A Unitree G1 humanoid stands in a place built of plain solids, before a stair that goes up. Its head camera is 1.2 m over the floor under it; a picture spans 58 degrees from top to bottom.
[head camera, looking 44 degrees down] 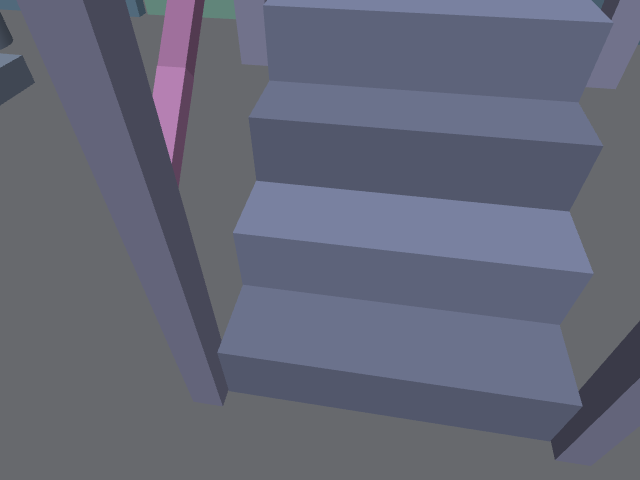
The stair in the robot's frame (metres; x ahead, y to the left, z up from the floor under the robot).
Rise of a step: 0.21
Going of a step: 0.23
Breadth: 0.90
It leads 9 degrees to the right of straight ahead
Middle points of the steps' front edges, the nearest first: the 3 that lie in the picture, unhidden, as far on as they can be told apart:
0.53 -0.18 0.21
0.76 -0.21 0.42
0.99 -0.25 0.63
